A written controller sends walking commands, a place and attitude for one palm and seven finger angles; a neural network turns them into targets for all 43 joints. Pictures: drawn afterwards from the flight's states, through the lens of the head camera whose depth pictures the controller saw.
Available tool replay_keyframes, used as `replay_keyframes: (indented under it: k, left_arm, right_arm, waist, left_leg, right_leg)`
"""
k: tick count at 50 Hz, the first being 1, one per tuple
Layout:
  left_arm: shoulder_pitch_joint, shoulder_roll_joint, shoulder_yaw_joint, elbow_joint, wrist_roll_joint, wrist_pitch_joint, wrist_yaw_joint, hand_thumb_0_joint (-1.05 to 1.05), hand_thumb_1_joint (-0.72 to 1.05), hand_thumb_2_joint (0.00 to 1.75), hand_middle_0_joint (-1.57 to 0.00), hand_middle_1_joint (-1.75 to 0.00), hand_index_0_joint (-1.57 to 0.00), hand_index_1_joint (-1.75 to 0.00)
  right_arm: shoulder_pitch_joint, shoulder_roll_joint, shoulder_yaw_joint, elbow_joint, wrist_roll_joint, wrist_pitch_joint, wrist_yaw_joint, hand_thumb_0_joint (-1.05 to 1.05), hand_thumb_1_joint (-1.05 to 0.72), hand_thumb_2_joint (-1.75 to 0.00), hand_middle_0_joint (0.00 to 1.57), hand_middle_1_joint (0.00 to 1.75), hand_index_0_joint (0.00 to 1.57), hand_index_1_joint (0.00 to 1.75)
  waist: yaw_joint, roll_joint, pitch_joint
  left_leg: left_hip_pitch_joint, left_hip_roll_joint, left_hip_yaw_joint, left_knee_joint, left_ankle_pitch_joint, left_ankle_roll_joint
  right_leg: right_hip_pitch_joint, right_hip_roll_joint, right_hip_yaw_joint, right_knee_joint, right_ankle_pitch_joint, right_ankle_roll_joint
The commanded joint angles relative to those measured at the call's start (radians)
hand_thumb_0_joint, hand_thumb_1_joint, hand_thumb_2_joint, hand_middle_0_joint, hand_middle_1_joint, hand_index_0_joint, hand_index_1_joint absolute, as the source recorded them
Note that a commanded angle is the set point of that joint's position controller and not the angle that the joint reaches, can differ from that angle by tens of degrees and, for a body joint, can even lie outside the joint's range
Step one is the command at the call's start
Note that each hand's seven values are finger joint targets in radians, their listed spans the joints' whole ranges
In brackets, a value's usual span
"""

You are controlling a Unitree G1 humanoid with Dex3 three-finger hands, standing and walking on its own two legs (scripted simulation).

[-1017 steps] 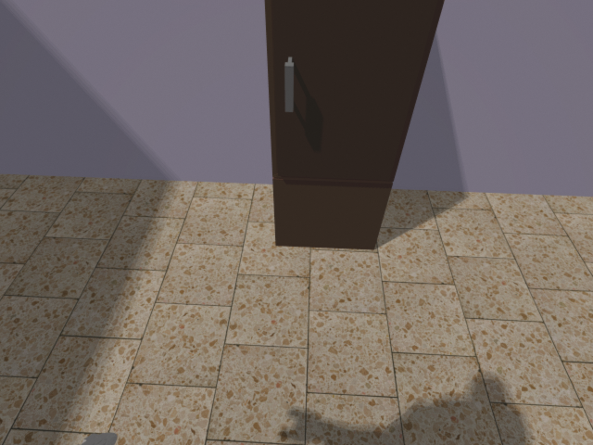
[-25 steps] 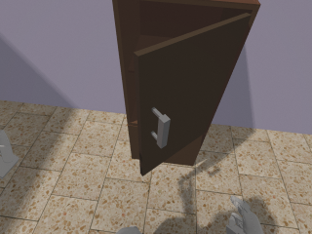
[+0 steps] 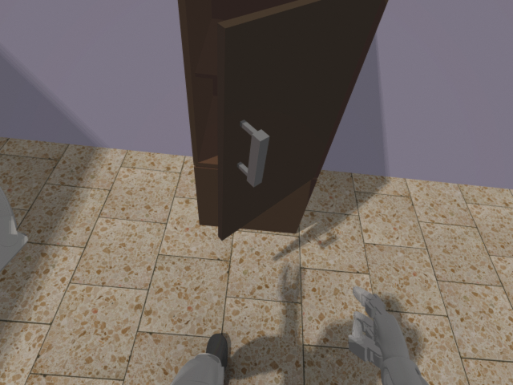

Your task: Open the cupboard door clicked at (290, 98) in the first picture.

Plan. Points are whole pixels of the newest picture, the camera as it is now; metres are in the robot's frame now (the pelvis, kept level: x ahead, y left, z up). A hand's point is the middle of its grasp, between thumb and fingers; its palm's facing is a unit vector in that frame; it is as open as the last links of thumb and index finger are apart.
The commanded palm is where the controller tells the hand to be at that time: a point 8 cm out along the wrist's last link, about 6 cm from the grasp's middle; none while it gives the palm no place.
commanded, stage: stop stepping back and stand still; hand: left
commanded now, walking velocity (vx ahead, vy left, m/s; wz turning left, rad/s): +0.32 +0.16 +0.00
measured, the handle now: (250, 153) +0.52 +0.08 +0.03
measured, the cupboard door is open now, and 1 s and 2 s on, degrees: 44 44 44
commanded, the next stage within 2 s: let the arm hang, fingers relaxed in 1.30 s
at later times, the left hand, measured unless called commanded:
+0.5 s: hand out of the picture +0.11 +0.29 +0.19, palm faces +0.52 -0.76 -0.39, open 7.4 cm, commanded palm +0.06 +0.32 +0.20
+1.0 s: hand out of the picture +0.12 +0.28 +0.18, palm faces +0.46 -0.77 -0.45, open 7.4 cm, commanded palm +0.06 +0.32 +0.20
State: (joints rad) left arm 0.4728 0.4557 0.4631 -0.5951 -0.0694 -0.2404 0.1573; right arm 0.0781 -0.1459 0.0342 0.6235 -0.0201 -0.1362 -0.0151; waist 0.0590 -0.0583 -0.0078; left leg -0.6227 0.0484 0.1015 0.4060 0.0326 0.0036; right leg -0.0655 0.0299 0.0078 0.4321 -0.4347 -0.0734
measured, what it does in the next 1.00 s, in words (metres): steps on the spot: left foot, then right foot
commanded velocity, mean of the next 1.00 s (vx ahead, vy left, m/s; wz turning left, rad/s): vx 0.13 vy -0.02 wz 0.00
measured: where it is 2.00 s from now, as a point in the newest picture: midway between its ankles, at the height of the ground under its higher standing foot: outside the picture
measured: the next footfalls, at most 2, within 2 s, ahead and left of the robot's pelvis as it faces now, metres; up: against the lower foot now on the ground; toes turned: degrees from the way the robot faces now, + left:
left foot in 0.12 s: +0.17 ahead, +0.08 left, +0.00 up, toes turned +1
right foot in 0.28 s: -0.03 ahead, -0.06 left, +0.00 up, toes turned -3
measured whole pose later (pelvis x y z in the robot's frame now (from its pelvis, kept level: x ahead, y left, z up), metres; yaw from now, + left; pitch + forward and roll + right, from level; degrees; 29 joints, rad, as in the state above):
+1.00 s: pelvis -0.07 +0.02 +0.02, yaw +1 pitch -1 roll -1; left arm 0.54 0.37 0.40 -0.47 -0.02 -0.21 0.17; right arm 0.23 -0.22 0.01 0.66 -0.01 -0.12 -0.06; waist 0.00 0.01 0.03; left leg -0.28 0.03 0.04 0.57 -0.26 0.01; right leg -0.23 0.04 -0.11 0.52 -0.28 -0.07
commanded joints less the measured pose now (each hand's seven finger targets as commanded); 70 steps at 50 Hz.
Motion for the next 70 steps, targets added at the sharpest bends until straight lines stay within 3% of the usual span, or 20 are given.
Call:
replay_keyframes:
  k: [1,3,5,8,11,13,14,15,18,24,27,29,34,37,40,45,53,60,69,70]
  left_arm:
    - [-0.035,0.185,0.108,-0.159,0.007,-0.059,-0.001,0.00,0.90,0.90,-0.20,-0.30,-0.20,-0.30]
    - [0.013,0.214,0.155,-0.151,-0.001,-0.001,-0.003,0.00,0.90,0.90,-0.20,-0.30,-0.20,-0.30]
    - [-0.014,0.186,0.136,-0.135,-0.012,0.017,-0.007,0.00,0.90,0.90,-0.20,-0.30,-0.20,-0.30]
    - [-0.006,0.225,0.163,-0.096,-0.014,0.003,0.002,0.00,0.90,0.90,-0.20,-0.30,-0.20,-0.30]
    - [0.122,0.161,0.123,-0.128,-0.005,0.008,0.000,0.00,0.90,0.90,-0.20,-0.30,-0.20,-0.30]
    - [0.180,0.200,0.147,-0.185,0.011,0.010,-0.009,0.00,0.90,0.90,-0.20,-0.30,-0.20,-0.30]
    - [0.119,0.219,0.141,-0.238,0.016,0.009,-0.010,0.00,0.90,0.90,-0.20,-0.30,-0.20,-0.30]
    - [0.041,0.201,0.126,-0.224,0.015,0.016,-0.012,0.00,0.90,0.90,-0.20,-0.30,-0.20,-0.30]
    - [-0.087,0.180,0.085,-0.069,0.040,-0.012,0.005,0.00,0.90,0.90,-0.20,-0.30,-0.20,-0.30]
    - [-0.104,0.107,0.021,0.004,0.061,-0.023,0.035,0.00,0.90,0.90,-0.20,-0.30,-0.20,-0.30]
    - [-0.108,0.137,0.058,-0.141,0.044,-0.037,0.036,0.00,0.90,0.90,-0.20,-0.30,-0.20,-0.30]
    - [-0.077,0.143,0.074,-0.140,0.049,-0.036,0.021,0.00,0.90,0.90,-0.20,-0.30,-0.20,-0.30]
    - [0.051,0.120,0.075,-0.134,0.046,-0.020,0.019,0.00,0.90,0.90,-0.20,-0.30,-0.20,-0.30]
    - [0.041,0.143,0.102,-0.041,0.045,-0.011,0.018,0.00,0.90,0.90,-0.20,-0.30,-0.20,-0.30]
    - [0.005,0.142,0.085,0.000,0.037,0.003,0.016,0.00,0.90,0.90,-0.20,-0.30,-0.20,-0.30]
    - [-0.009,0.132,0.080,-0.051,0.047,-0.036,0.029,0.00,0.90,0.90,-0.20,-0.30,-0.20,-0.30]
    - [0.035,0.147,0.104,-0.113,0.041,-0.037,0.023,0.00,0.90,0.90,-0.20,-0.30,-0.20,-0.30]
    - [0.118,0.108,0.072,-0.043,0.023,-0.016,0.015,0.00,0.90,0.90,-0.20,-0.30,-0.20,-0.30]
    - [0.059,0.127,0.069,-0.051,0.018,0.001,0.016,0.00,0.90,0.90,-0.20,-0.30,-0.20,-0.30]
    - [-0.025,-0.043,-0.365,0.720,0.113,0.138,-0.127,0.00,0.90,0.90,-0.20,-0.30,-0.20,-0.30]
  right_arm:
    - [0.024,-0.149,-0.062,-0.124,0.019,-0.031,-0.028,0.00,-0.90,-0.90,0.20,0.30,0.20,0.30]
    - [0.011,-0.165,-0.060,-0.143,0.033,-0.017,-0.046,0.00,-0.90,-0.90,0.20,0.30,0.20,0.30]
    - [0.037,-0.182,-0.057,-0.137,0.036,-0.022,-0.065,0.00,-0.90,-0.90,0.20,0.30,0.20,0.30]
    - [0.002,-0.181,-0.055,-0.146,0.014,-0.057,-0.056,0.00,-0.90,-0.90,0.20,0.30,0.20,0.30]
    - [0.016,-0.167,-0.061,-0.150,0.007,-0.045,-0.050,0.00,-0.90,-0.90,0.20,0.30,0.20,0.30]
    - [0.036,-0.153,-0.075,-0.157,0.022,-0.014,-0.037,0.00,-0.90,-0.90,0.20,0.30,0.20,0.30]
    - [0.016,-0.175,-0.087,-0.144,0.016,0.007,-0.040,0.00,-0.90,-0.90,0.20,0.30,0.20,0.30]
    - [0.042,-0.183,-0.083,-0.109,0.005,0.005,-0.038,0.00,-0.90,-0.90,0.20,0.30,0.20,0.30]
    - [0.073,-0.177,-0.073,-0.097,0.012,-0.016,-0.065,0.00,-0.90,-0.90,0.20,0.30,0.20,0.30]
    - [0.093,-0.171,-0.073,-0.094,0.005,-0.073,-0.102,0.00,-0.90,-0.90,0.20,0.30,0.20,0.30]
    - [0.091,-0.217,-0.090,-0.136,0.022,-0.075,-0.088,0.00,-0.90,-0.90,0.20,0.30,0.20,0.30]
    - [0.096,-0.165,-0.081,-0.099,0.001,-0.080,-0.073,0.00,-0.90,-0.90,0.20,0.30,0.20,0.30]
    - [0.080,-0.180,-0.078,-0.108,0.012,-0.084,-0.052,0.00,-0.90,-0.90,0.20,0.30,0.20,0.30]
    - [0.066,-0.173,-0.070,-0.114,0.011,-0.058,-0.055,0.00,-0.90,-0.90,0.20,0.30,0.20,0.30]
    - [0.076,-0.157,-0.083,-0.121,0.023,-0.042,-0.046,0.00,-0.90,-0.90,0.20,0.30,0.20,0.30]
    - [0.034,-0.140,-0.055,-0.126,0.016,-0.034,-0.054,0.00,-0.90,-0.90,0.20,0.30,0.20,0.30]
    - [0.043,-0.176,-0.072,-0.146,0.017,-0.041,-0.061,0.00,-0.90,-0.90,0.20,0.30,0.20,0.30]
    - [0.063,-0.182,-0.076,-0.157,0.030,-0.026,-0.052,0.00,-0.90,-0.90,0.20,0.30,0.20,0.30]
    - [0.038,-0.179,-0.065,-0.167,0.024,-0.011,-0.065,0.00,-0.90,-0.90,0.20,0.30,0.20,0.30]
    - [-0.018,-0.346,-0.112,0.081,0.025,-0.048,0.030,0.00,-0.90,-0.90,0.20,0.30,0.20,0.30]
  waist:
    - [-0.050,-0.128,-0.181]
    - [-0.080,-0.056,-0.147]
    - [-0.098,0.256,-0.146]
    - [-0.052,0.335,-0.093]
    - [-0.037,0.331,-0.100]
    - [-0.037,-0.004,-0.074]
    - [-0.044,-0.185,-0.017]
    - [-0.071,-0.138,0.022]
    - [-0.101,0.020,0.074]
    - [-0.063,-0.018,-0.020]
    - [-0.065,0.240,-0.085]
    - [-0.090,0.321,-0.030]
    - [-0.078,0.285,-0.019]
    - [-0.070,0.178,-0.019]
    - [-0.064,-0.156,-0.034]
    - [-0.063,-0.039,-0.059]
    - [-0.045,0.290,-0.064]
    - [-0.063,0.101,-0.132]
    - [-0.058,0.109,-0.083]
    - [-0.097,0.103,0.019]
  left_leg:
    - [0.297,-0.060,-0.086,0.437,-0.309,-0.028]
    - [0.405,-0.059,-0.067,0.317,-0.169,-0.008]
    - [0.577,0.003,-0.207,0.075,0.049,0.045]
    - [0.225,0.172,-0.543,-0.392,-0.802,0.041]
    - [0.034,0.067,-0.252,-0.314,-0.697,-0.051]
    - [0.139,-0.109,-0.029,0.303,-0.490,-0.057]
    - [0.109,-0.128,-0.076,0.715,-0.427,-0.052]
    - [0.013,-0.090,-0.137,0.896,-0.353,-0.057]
    - [0.026,0.010,-0.117,0.695,-0.325,-0.028]
    - [0.388,-0.049,0.017,0.048,-0.404,0.035]
    - [0.584,0.205,-0.353,-0.035,-0.074,0.128]
    - [0.462,0.289,-0.473,-0.169,-0.251,0.188]
    - [0.333,0.183,-0.184,-0.075,-0.205,0.110]
    - [0.185,0.124,-0.111,0.041,-0.414,0.063]
    - [0.100,-0.043,-0.064,0.508,-0.530,0.000]
    - [0.205,-0.011,-0.077,0.342,-0.423,0.002]
    - [0.396,0.113,-0.233,-0.053,0.071,0.046]
    - [0.379,0.043,-0.132,0.044,0.018,0.007]
    - [0.388,0.028,-0.138,-0.017,-0.095,0.010]
    - [0.304,0.055,-0.159,0.141,0.005,0.024]
  right_leg:
    - [-0.156,-0.266,0.121,-0.071,0.632,-0.055]
    - [-0.219,-0.195,0.036,0.019,0.627,-0.013]
    - [-0.288,-0.022,-0.072,0.233,0.358,0.089]
    - [-0.132,0.075,-0.029,0.448,-0.216,0.058]
    - [0.121,0.105,-0.123,0.182,-0.180,0.024]
    - [-0.138,-0.144,0.135,-0.220,-0.197,-0.016]
    - [-0.428,-0.398,0.485,-0.379,-0.352,-0.100]
    - [-0.506,-0.403,0.489,-0.379,-0.451,-0.125]
    - [-0.414,-0.270,0.245,-0.278,-0.240,-0.063]
    - [-0.232,-0.187,0.152,-0.111,-0.096,-0.040]
    - [-0.363,-0.011,-0.033,0.277,0.144,0.073]
    - [-0.421,-0.023,-0.036,0.470,-0.102,0.087]
    - [-0.204,-0.006,-0.119,0.222,0.071,0.090]
    - [-0.012,-0.025,-0.065,0.018,0.129,0.066]
    - [-0.102,-0.328,0.478,-0.224,-0.053,-0.095]
    - [-0.049,-0.272,0.169,-0.093,0.461,-0.087]
    - [-0.089,-0.039,-0.017,0.073,0.294,0.078]
    - [0.008,-0.103,0.061,-0.020,0.550,0.054]
    - [-0.050,-0.087,0.056,-0.083,0.405,0.064]
    - [-0.201,-0.163,-0.018,0.060,0.478,0.037]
